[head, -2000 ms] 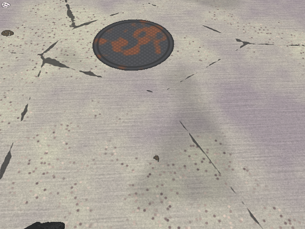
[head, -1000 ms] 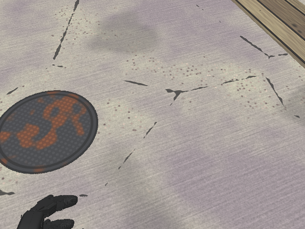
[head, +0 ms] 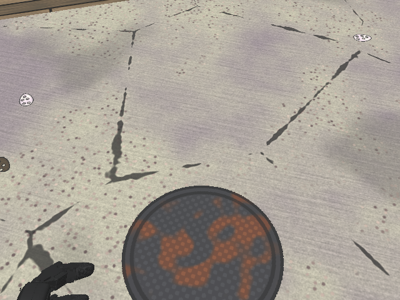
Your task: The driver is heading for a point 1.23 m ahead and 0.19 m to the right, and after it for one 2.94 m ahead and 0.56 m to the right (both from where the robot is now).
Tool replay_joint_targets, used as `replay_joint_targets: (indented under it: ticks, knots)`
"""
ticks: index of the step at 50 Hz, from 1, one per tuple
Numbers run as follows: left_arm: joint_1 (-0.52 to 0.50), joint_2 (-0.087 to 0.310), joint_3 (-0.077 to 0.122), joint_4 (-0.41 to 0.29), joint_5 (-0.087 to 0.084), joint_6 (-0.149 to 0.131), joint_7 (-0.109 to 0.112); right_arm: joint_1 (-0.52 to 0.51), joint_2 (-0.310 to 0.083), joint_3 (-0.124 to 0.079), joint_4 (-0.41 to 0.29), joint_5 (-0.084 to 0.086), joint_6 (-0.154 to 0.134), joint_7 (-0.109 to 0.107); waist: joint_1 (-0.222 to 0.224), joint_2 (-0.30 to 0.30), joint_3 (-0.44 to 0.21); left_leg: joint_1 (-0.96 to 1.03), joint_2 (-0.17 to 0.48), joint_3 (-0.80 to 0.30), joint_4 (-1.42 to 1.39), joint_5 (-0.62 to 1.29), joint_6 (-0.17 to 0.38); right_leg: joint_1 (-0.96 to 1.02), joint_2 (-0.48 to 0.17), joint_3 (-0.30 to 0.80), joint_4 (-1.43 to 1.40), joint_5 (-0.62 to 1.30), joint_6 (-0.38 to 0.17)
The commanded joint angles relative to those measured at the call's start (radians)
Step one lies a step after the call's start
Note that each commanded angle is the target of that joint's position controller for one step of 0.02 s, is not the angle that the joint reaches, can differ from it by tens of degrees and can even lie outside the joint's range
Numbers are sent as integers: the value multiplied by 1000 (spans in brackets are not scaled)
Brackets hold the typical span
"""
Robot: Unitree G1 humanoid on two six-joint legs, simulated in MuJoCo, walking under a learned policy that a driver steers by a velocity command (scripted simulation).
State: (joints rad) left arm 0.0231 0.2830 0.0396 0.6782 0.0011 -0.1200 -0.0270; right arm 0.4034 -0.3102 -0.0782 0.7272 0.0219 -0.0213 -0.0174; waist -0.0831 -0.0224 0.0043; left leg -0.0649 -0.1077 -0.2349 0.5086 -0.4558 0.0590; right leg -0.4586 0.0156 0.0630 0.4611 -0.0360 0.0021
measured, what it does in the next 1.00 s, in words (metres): walks ahead: left foot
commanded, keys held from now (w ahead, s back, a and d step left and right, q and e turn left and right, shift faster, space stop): w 0.88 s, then w+e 0.12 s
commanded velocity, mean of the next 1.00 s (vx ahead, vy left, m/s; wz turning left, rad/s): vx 0.50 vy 0.00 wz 0.12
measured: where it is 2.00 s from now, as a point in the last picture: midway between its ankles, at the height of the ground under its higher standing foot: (176, 216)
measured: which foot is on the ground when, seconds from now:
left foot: down 0.00-0.02, up 0.04-0.46, down 0.48-1.00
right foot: down 0.00-0.50, up 0.52-1.00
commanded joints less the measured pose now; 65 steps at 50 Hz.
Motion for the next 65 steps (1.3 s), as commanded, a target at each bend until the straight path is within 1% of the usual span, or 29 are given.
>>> replay_joint_targets:
  ticks: [1, 2, 3, 4, 7, 14, 20, 22, 24, 25, 26, 27, 28, 29, 31, 35, 40, 44, 48, 50, 51, 52, 53, 54, 55, 56, 57, 60, 65]
  knots:
    - [330, 279, 95, 4, 30, -11, 17, 57, -6, 12, -96, 9, -19, 0, 151, -146, -329, -479, 16, 28, 526, 124, -18, 794, -352, 468, -38, -224, -230]
    - [362, 233, 88, 28, 2, -2, 5, 89, -50, 13, -94, 16, -25, -2, 148, -272, -331, -659, 37, 45, 703, -138, -36, 830, -430, 745, -146, -473, -274]
    - [319, 158, 67, 22, -8, 2, 5, 16, -124, -7, -81, 17, -24, -1, 165, -156, -185, -718, 84, 31, 773, -58, -42, 710, -392, 646, -177, -563, -236]
    - [268, 130, 56, 16, -1, 11, 7, -61, -133, -9, -92, 7, -20, -2, 160, -83, -93, -709, 115, 74, 775, 13, -45, 587, -350, 510, -185, -475, -205]
    - [201, 84, 36, 32, 14, 13, 9, -120, -86, -6, -110, -4, -23, 10, 104, -82, 13, -613, 179, 99, 639, 117, -41, 352, -254, 287, -254, -217, -194]
    - [240, 158, 52, 88, -14, 13, 12, -264, -12, 30, -139, -16, -41, 30, 128, -48, 28, -560, 204, 187, 250, 373, -63, 322, -219, 72, -325, 31, -214]
    - [343, 192, 55, 151, -31, 41, 14, -415, -32, 27, -183, -1, -53, 52, 166, -56, 54, -490, 162, 220, 49, 423, -39, 418, -261, 40, -282, 80, -179]
    - [342, 208, 59, 163, -33, 53, 19, -388, -55, 17, -181, -3, -56, 55, 130, -66, 37, -417, 141, 237, 5, 369, -10, 459, -275, 33, -220, 199, -159]
    - [334, 188, 48, 164, -31, 60, 25, -171, -122, -21, -115, -14, -53, 44, 12, -43, -101, -79, 106, 269, -41, 383, 41, 394, -204, -45, 49, 422, -111]
    - [328, 134, 23, 134, -3, 55, 27, 12, -197, -44, -84, -24, -46, 31, -60, 68, -249, 217, 293, 61, -5, 412, 108, 194, -151, -89, 358, 172, -69]
    - [433, 29, -9, 113, -2, 36, 23, 38, -266, -52, -72, -26, -40, 33, 7, 327, -351, 458, 496, -398, -126, 190, 257, -166, 21, -76, 676, -489, -13]
    - [375, 137, 15, 124, -22, 20, 17, 36, -170, -29, -74, -14, -42, 36, -32, 223, -315, 423, 482, -456, -188, 62, 244, -277, -26, 37, 789, -542, -21]
    - [293, 172, 27, 95, -42, 11, 11, -27, -140, -15, -76, -12, -46, 37, -19, 186, -179, 313, 448, -316, -205, 106, 211, -335, -71, 21, 796, -455, -32]
    - [249, 160, 25, 91, -35, 8, 14, -83, -121, -8, -80, -17, -49, 39, 6, 119, -111, 194, 403, -212, -225, 213, 192, -307, -109, 0, 757, -368, -31]
    - [249, 138, 28, 94, -15, 19, 14, -157, -80, 3, -83, -32, -56, 44, 67, 109, -50, 23, 348, -95, -282, 379, 180, -216, -152, 5, 674, -272, -16]
    - [222, 84, 17, 87, -5, 52, 18, -160, -99, -6, -48, -20, -78, 39, 99, 91, -6, -85, 329, 21, -365, 486, 201, -194, -160, -8, 540, -171, 22]
    - [47, 56, 2, 45, -5, 40, 3, -97, -131, -13, 3, -15, -71, 24, 44, 72, 44, -91, 283, 141, -390, 484, 155, -161, -124, -35, 219, 109, 23]
    - [-65, 66, -1, 6, -15, 32, -14, -17, -149, -18, 58, -5, -59, 19, 9, 70, 69, 5, 324, 141, -363, 466, 142, -156, -96, -38, 100, 135, 1]
    - [-50, 95, 7, -5, -18, 32, -33, -21, -165, -28, 88, -7, -39, 8, 40, 90, 40, 151, 370, 182, -264, 654, 101, -123, -67, -59, 61, -10, -61]
    - [130, 147, 40, 43, -13, 36, -27, -47, -162, -25, 82, -14, -25, -1, 137, 91, -80, 135, 316, 259, -22, 969, 54, 144, 9, -119, 39, -33, -109]
    - [283, 206, 66, 76, -15, 41, -18, -35, -140, -12, 59, -31, -23, -12, 190, 39, -194, -19, 276, 307, 222, 848, 14, 411, -59, -9, 68, 13, -150]
    - [377, 307, 92, 85, -14, 48, -15, 74, -38, 23, 27, -43, -43, 2, 156, -189, -322, -450, 115, 322, 611, 390, -70, 793, -292, 478, 13, -178, -331]
    - [372, 238, 71, 82, -24, 51, -17, 33, -60, 22, 39, -37, -70, 9, 172, -192, -355, -611, 51, 174, 753, -102, -78, 850, -351, 720, -138, -196, -362]
    - [306, 201, 56, 62, -15, 49, -14, -49, -129, 4, 12, -5, -91, 20, 172, -137, -229, -681, 104, 129, 809, -67, -66, 744, -332, 584, -143, -96, -321]
    - [240, 183, 53, 43, -6, 48, -9, -106, -127, 7, -2, 0, -101, 18, 149, -54, -147, -659, 142, 146, 777, -2, -63, 604, -296, 445, -131, 104, -298]
    - [195, 162, 48, 32, -5, 50, -7, -139, -128, 2, -9, -20, -99, 10, 122, 7, -83, -627, 170, 162, 715, 36, -72, 472, -261, 339, -130, 303, -285]
    - [172, 146, 44, 24, 2, 50, -4, -139, -133, -5, -15, -34, -89, 2, 90, 3, -73, -553, 193, 157, 662, 60, -79, 377, -234, 277, -135, 429, -272]
    - [159, 166, 55, 16, 5, 56, 7, -104, -84, 1, -18, -38, -50, -11, 48, -38, -86, -467, 171, 172, 555, 107, -118, 251, -190, 198, -157, 580, -283]
    - [197, 191, 69, 29, -22, 91, 42, -226, -59, 9, -54, -36, -27, -17, 79, -60, -112, -434, 115, 164, 292, 331, -146, 222, -133, 172, -127, 463, -219]
Velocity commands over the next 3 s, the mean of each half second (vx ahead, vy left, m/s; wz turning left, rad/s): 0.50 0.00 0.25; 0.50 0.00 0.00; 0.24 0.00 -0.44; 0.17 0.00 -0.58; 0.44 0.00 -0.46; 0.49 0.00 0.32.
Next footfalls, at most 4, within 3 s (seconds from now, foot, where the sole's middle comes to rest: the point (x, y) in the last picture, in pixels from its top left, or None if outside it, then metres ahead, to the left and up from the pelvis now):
0.48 left None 0.41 0.16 -0.76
1.02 right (200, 230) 0.73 -0.04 -0.76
1.50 left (149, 194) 0.90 0.14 -0.76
1.92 right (210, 222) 0.76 -0.08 -0.76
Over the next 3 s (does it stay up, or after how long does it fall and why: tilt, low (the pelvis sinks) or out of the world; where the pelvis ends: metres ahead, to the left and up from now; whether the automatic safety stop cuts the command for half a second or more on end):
stays up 1.20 -0.33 0.02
